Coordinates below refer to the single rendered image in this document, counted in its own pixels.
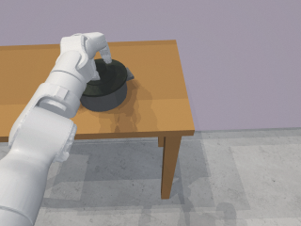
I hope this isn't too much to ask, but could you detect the knob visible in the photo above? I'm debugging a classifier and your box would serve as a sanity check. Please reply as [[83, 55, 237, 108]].
[[95, 61, 107, 77]]

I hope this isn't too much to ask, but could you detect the left robot hand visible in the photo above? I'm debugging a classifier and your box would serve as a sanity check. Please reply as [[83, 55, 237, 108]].
[[84, 32, 112, 81]]

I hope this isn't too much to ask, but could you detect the left robot upper arm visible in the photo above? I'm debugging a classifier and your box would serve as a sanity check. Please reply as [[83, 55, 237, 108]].
[[0, 105, 77, 226]]

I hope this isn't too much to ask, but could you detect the lid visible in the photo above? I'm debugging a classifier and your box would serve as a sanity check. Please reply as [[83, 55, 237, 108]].
[[82, 58, 128, 98]]

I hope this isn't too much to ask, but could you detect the table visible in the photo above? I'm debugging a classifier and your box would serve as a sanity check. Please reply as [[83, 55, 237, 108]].
[[0, 40, 195, 200]]

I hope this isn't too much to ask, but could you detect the robot left forearm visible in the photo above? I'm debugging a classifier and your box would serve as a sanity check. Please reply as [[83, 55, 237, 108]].
[[8, 33, 97, 149]]

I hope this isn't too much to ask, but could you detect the pot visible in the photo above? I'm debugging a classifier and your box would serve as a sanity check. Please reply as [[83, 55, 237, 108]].
[[80, 67, 135, 112]]

